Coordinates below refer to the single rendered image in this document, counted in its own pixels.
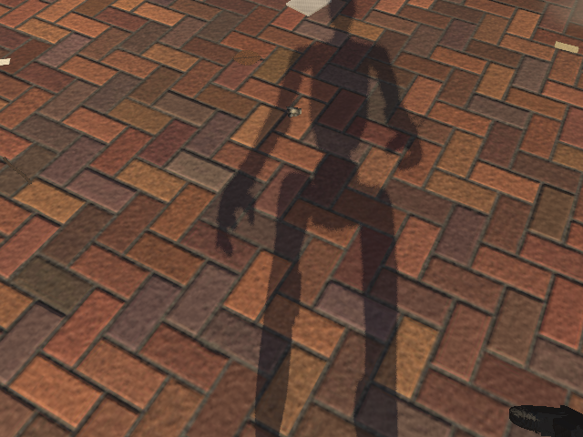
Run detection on robot right hand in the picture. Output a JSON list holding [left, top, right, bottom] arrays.
[[509, 405, 583, 437]]

